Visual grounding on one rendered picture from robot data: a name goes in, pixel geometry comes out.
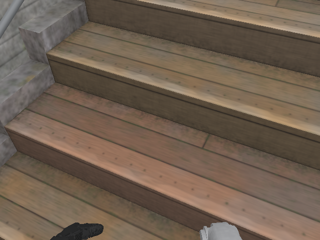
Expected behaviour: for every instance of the left robot hand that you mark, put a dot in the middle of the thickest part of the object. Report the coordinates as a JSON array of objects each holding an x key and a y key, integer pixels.
[{"x": 77, "y": 231}]

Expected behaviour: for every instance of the right robot thigh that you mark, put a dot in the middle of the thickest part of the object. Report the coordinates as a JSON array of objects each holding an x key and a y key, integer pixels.
[{"x": 219, "y": 231}]

